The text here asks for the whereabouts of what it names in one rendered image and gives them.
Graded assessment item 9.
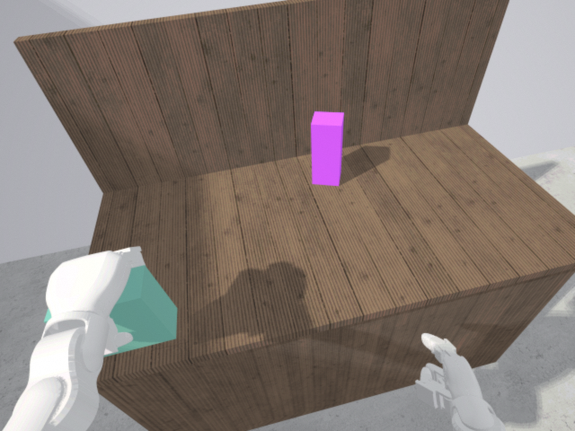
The sponge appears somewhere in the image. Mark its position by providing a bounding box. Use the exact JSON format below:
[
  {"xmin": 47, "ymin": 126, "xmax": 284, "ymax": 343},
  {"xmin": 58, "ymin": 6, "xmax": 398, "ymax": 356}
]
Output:
[{"xmin": 44, "ymin": 265, "xmax": 177, "ymax": 357}]

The left robot forearm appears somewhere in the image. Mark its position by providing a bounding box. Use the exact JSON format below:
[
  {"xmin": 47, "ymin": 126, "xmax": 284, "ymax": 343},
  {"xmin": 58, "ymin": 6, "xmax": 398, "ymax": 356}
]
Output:
[{"xmin": 3, "ymin": 311, "xmax": 110, "ymax": 431}]

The table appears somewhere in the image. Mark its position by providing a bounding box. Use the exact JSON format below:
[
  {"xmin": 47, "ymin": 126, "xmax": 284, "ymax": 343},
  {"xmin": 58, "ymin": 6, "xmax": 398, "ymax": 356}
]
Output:
[{"xmin": 13, "ymin": 0, "xmax": 575, "ymax": 431}]

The robot right hand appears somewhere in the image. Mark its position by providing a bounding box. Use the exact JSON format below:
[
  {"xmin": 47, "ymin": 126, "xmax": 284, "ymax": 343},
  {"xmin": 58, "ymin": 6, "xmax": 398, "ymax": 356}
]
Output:
[{"xmin": 415, "ymin": 333, "xmax": 483, "ymax": 413}]

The right robot forearm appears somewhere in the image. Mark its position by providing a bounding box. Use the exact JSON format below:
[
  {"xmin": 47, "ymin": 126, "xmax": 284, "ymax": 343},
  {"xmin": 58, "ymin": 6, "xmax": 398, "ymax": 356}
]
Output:
[{"xmin": 450, "ymin": 395, "xmax": 506, "ymax": 431}]

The robot left hand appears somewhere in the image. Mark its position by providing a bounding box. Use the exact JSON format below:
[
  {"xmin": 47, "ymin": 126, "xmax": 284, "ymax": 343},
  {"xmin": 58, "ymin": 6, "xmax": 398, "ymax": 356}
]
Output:
[{"xmin": 46, "ymin": 246, "xmax": 146, "ymax": 356}]

